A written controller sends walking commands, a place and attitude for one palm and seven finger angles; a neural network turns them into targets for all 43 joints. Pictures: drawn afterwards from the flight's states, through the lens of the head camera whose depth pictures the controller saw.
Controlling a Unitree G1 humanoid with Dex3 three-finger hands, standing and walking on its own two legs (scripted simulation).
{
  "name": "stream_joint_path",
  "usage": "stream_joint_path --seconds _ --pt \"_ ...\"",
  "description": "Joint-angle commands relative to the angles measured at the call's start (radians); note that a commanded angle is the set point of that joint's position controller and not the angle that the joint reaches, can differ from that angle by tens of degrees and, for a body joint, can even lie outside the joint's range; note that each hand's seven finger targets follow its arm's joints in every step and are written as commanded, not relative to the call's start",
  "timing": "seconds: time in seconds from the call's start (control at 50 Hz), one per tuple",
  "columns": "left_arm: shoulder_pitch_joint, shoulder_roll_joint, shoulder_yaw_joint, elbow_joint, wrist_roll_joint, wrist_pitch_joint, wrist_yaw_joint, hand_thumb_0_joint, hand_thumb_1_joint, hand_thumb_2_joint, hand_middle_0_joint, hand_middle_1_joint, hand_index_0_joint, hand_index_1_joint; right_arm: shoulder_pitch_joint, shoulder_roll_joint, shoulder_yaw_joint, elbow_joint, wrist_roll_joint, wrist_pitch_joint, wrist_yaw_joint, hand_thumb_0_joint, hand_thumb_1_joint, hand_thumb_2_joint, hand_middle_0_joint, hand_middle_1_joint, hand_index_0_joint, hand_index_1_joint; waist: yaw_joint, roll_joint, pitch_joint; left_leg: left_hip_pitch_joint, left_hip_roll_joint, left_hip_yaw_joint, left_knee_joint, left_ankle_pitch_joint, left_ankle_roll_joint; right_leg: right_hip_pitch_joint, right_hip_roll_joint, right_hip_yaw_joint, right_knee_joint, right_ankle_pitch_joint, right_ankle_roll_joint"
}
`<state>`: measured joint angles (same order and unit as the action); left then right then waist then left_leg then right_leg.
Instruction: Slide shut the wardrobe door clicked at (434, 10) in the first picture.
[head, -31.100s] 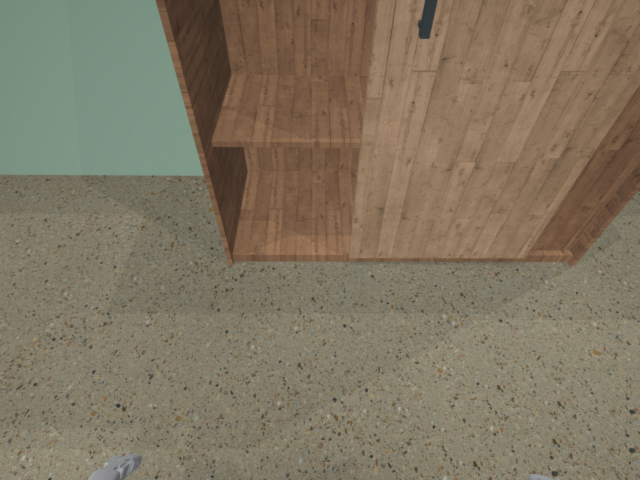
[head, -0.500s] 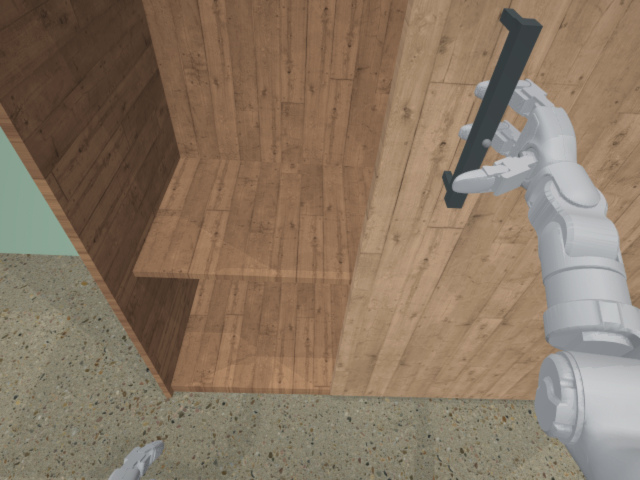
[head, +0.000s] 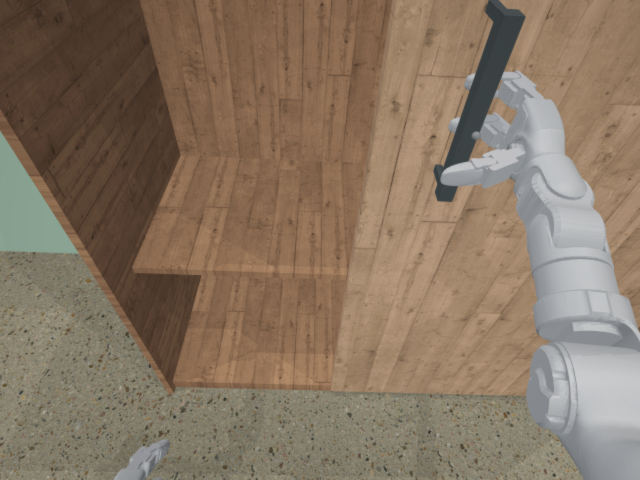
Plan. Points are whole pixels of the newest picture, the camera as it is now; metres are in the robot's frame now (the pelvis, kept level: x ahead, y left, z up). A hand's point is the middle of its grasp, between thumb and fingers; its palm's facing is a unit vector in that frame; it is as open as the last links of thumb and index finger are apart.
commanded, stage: move the hooked fingers beside the handle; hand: right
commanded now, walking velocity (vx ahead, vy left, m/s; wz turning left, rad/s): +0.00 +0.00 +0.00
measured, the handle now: (466, 112) +0.49 -0.12 +0.24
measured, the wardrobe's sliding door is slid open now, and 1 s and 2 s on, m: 0.49 0.49 0.49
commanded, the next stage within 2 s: none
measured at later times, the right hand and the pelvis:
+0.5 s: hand (478, 135) +0.45 -0.12 +0.24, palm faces -0.09 +1.00 -0.01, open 13.8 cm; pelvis +0.00 +0.01 +0.00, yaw +0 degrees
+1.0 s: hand (482, 134) +0.45 -0.13 +0.24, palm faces -0.11 +0.99 -0.01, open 13.7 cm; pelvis +0.00 +0.02 +0.00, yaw +1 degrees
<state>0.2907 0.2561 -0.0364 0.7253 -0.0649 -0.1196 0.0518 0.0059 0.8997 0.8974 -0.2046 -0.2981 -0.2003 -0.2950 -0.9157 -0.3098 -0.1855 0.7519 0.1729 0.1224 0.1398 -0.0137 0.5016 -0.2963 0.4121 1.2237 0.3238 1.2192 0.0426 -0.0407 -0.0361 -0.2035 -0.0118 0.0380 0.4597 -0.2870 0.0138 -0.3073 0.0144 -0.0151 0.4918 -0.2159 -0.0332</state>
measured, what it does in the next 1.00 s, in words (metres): stands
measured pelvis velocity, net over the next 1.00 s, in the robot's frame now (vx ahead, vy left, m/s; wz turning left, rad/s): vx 0.00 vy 0.02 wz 0.01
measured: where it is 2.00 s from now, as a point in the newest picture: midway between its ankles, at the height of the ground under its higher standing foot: outside the picture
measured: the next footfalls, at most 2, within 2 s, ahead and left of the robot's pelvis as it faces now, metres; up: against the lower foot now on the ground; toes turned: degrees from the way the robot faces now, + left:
none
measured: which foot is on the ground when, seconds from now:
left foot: down 0.00-1.00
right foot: down 0.00-1.00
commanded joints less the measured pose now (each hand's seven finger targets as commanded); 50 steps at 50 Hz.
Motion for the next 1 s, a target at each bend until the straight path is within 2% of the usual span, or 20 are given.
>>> stream_joint_path --seconds 0.0,0.04,0.08,0.12,0.14,0.18,0.24,0.28,0.32,0.4,0.44,0.54,0.58,0.64,0.68,0.76,0.78,0.82,0.86,0.98 --pt "-0.037 0.143 0.052 -0.121 -0.005 -0.049 0.009 0.000 0.900 0.900 -0.200 -0.300 -0.200 -0.300 -0.477 -0.200 -0.058 -0.176 0.006 -0.049 -0.019 0.000 0.500 -0.300 0.300 1.200 0.300 1.200 0.022 0.063 -0.260 -0.096 -0.005 -0.017 -0.090 0.159 0.010 0.260 -0.028 0.068 -0.044 0.135 -0.019" --pt "-0.038 0.144 0.049 -0.120 -0.006 -0.049 0.013 0.000 0.900 0.900 -0.200 -0.300 -0.200 -0.300 -0.515 -0.208 -0.054 -0.173 0.006 -0.047 -0.015 0.000 0.500 -0.300 0.300 1.200 0.300 1.200 0.030 0.062 -0.239 -0.099 -0.004 -0.019 -0.095 0.145 0.008 0.240 -0.025 0.063 -0.047 0.108 -0.020" --pt "-0.037 0.148 0.051 -0.120 -0.007 -0.046 0.013 0.000 0.900 0.900 -0.200 -0.300 -0.200 -0.300 -0.475 -0.239 -0.074 -0.153 0.004 -0.046 -0.012 0.000 0.500 -0.300 0.300 1.200 0.300 1.200 0.018 0.072 -0.232 -0.082 -0.002 -0.020 -0.099 0.139 0.010 0.220 -0.026 0.058 -0.047 0.106 -0.021" --pt "-0.038 0.145 0.047 -0.121 -0.009 -0.048 0.017 0.000 0.900 0.900 -0.200 -0.300 -0.200 -0.300 -0.523 -0.206 -0.040 -0.158 0.002 -0.045 -0.007 0.000 0.500 -0.300 0.300 1.200 0.300 1.200 0.036 0.057 -0.212 -0.109 -0.003 -0.021 -0.101 0.124 0.006 0.222 -0.025 0.056 -0.051 0.080 -0.021" --pt "-0.039 0.142 0.049 -0.124 -0.010 -0.051 0.017 0.000 0.900 0.900 -0.200 -0.300 -0.200 -0.300 -0.523 -0.198 -0.036 -0.163 0.001 -0.044 -0.005 0.000 0.500 -0.300 0.300 1.200 0.300 1.200 0.035 0.031 -0.215 -0.119 -0.003 -0.024 -0.101 0.120 0.007 0.231 -0.025 0.058 -0.048 0.079 -0.021" --pt "-0.028 0.148 0.051 -0.116 -0.008 -0.049 0.016 0.000 0.900 0.900 -0.200 -0.300 -0.200 -0.300 -0.485 -0.234 -0.063 -0.134 -0.001 -0.043 -0.009 0.000 0.500 -0.300 0.300 1.200 0.300 1.200 0.026 0.042 -0.217 -0.105 -0.001 -0.023 -0.104 0.116 0.011 0.218 -0.026 0.060 -0.047 0.081 -0.020" --pt "-0.030 0.145 0.050 -0.123 -0.010 -0.053 0.017 0.000 0.900 0.900 -0.200 -0.300 -0.200 -0.300 -0.503 -0.211 -0.045 -0.152 0.000 -0.041 -0.004 0.000 0.500 -0.300 0.300 1.200 0.300 1.200 0.033 0.035 -0.222 -0.114 -0.004 -0.022 -0.100 0.126 0.007 0.229 -0.026 0.059 -0.047 0.087 -0.020" --pt "-0.023 0.150 0.052 -0.116 -0.009 -0.052 0.017 0.000 0.900 0.900 -0.200 -0.300 -0.200 -0.300 -0.477 -0.236 -0.063 -0.129 0.004 -0.043 -0.002 0.000 0.500 -0.300 0.300 1.200 0.300 1.200 0.029 0.078 -0.225 -0.095 -0.002 -0.024 -0.106 0.124 0.006 0.211 -0.027 0.056 -0.044 0.083 -0.023" --pt "-0.022 0.149 0.051 -0.119 -0.009 -0.055 0.017 0.000 0.900 0.900 -0.200 -0.300 -0.200 -0.300 -0.504 -0.231 -0.057 -0.138 0.000 -0.045 0.003 0.000 0.500 -0.300 0.300 1.200 0.300 1.200 0.035 0.054 -0.226 -0.102 -0.003 -0.026 -0.103 0.135 0.005 0.215 -0.023 0.054 -0.043 0.087 -0.025" --pt "-0.022 0.155 0.050 -0.126 -0.010 -0.048 0.019 0.000 0.900 0.900 -0.200 -0.300 -0.200 -0.300 -0.443 -0.294 -0.108 -0.111 0.002 -0.042 0.015 0.000 0.500 -0.300 0.300 1.200 0.300 1.200 0.020 0.077 -0.228 -0.062 0.000 -0.032 -0.103 0.161 0.003 0.181 -0.019 0.044 -0.040 0.096 -0.029" --pt "-0.020 0.154 0.049 -0.122 -0.013 -0.047 0.023 0.000 0.900 0.900 -0.200 -0.300 -0.200 -0.300 -0.480 -0.282 -0.091 -0.092 0.004 -0.039 0.024 0.000 0.500 -0.300 0.300 1.200 0.300 1.200 0.034 0.085 -0.204 -0.084 0.000 -0.034 -0.109 0.146 -0.002 0.172 -0.018 0.038 -0.038 0.072 -0.031" --pt "-0.012 0.157 0.047 -0.121 -0.015 -0.045 0.026 0.000 0.900 0.900 -0.200 -0.300 -0.200 -0.300 -0.496 -0.294 -0.088 -0.050 0.001 -0.037 0.033 0.000 0.500 -0.300 0.300 1.200 0.300 1.200 0.041 0.072 -0.177 -0.106 0.003 -0.041 -0.114 0.111 -0.004 0.148 -0.016 0.034 -0.034 0.037 -0.031" --pt "-0.003 0.160 0.048 -0.116 -0.014 -0.044 0.024 0.000 0.900 0.900 -0.200 -0.300 -0.200 -0.300 -0.490 -0.304 -0.092 -0.026 0.003 -0.040 0.037 0.000 0.500 -0.300 0.300 1.200 0.300 1.200 0.039 0.087 -0.172 -0.100 0.007 -0.040 -0.116 0.104 -0.003 0.131 -0.017 0.035 -0.032 0.031 -0.031" --pt "-0.001 0.159 0.049 -0.127 -0.014 -0.046 0.025 0.000 0.900 0.900 -0.200 -0.300 -0.200 -0.300 -0.499 -0.327 -0.109 -0.051 -0.003 -0.050 0.045 0.000 0.500 -0.300 0.300 1.200 0.300 1.200 0.035 0.068 -0.216 -0.081 0.006 -0.042 -0.101 0.152 -0.002 0.152 -0.013 0.036 -0.025 0.068 -0.033" --pt "0.003 0.162 0.051 -0.128 -0.012 -0.043 0.021 0.000 0.900 0.900 -0.200 -0.300 -0.200 -0.300 -0.441 -0.359 -0.140 -0.040 0.002 -0.050 0.048 0.000 0.500 -0.300 0.300 1.200 0.300 1.200 0.019 0.088 -0.238 -0.041 0.010 -0.044 -0.102 0.187 -0.002 0.137 -0.011 0.032 -0.019 0.092 -0.034" --pt "-0.006 0.161 0.047 -0.137 -0.019 -0.039 0.025 0.000 0.900 0.900 -0.200 -0.300 -0.200 -0.300 -0.460 -0.334 -0.114 -0.036 0.006 -0.047 0.063 0.000 0.500 -0.300 0.300 1.200 0.300 1.200 0.036 0.088 -0.188 -0.079 0.006 -0.046 -0.109 0.146 -0.009 0.124 -0.013 0.026 -0.025 0.045 -0.035" --pt "0.001 0.167 0.050 -0.129 -0.020 -0.036 0.023 0.000 0.900 0.900 -0.200 -0.300 -0.200 -0.300 -0.461 -0.356 -0.119 -0.013 0.008 -0.048 0.062 0.000 0.500 -0.300 0.300 1.200 0.300 1.200 0.035 0.107 -0.175 -0.075 0.010 -0.045 -0.114 0.133 -0.007 0.108 -0.015 0.028 -0.025 0.039 -0.035" --pt "-0.003 0.167 0.049 -0.142 -0.019 -0.036 0.025 0.000 0.900 0.900 -0.200 -0.300 -0.200 -0.300 -0.454 -0.385 -0.145 -0.040 -0.001 -0.051 0.066 0.000 0.500 -0.300 0.300 1.200 0.300 1.200 0.028 0.098 -0.205 -0.059 0.008 -0.053 -0.109 0.150 -0.009 0.119 -0.014 0.024 -0.025 0.050 -0.037" --pt "-0.012 0.160 0.047 -0.152 -0.020 -0.037 0.025 0.000 0.900 0.900 -0.200 -0.300 -0.200 -0.300 -0.437 -0.367 -0.133 -0.066 -0.002 -0.047 0.070 0.000 0.500 -0.300 0.300 1.200 0.300 1.200 0.022 0.051 -0.215 -0.058 0.007 -0.049 -0.101 0.181 -0.005 0.143 -0.012 0.025 -0.022 0.081 -0.036" --pt "-0.011 0.168 0.049 -0.153 -0.021 -0.025 0.021 0.000 0.900 0.900 -0.200 -0.300 -0.200 -0.300 -0.405 -0.394 -0.151 -0.078 0.006 -0.041 0.068 0.000 0.500 -0.300 0.300 1.200 0.300 1.200 0.014 0.071 -0.209 -0.034 0.011 -0.044 -0.102 0.197 -0.002 0.124 -0.011 0.025 -0.024 0.088 -0.035"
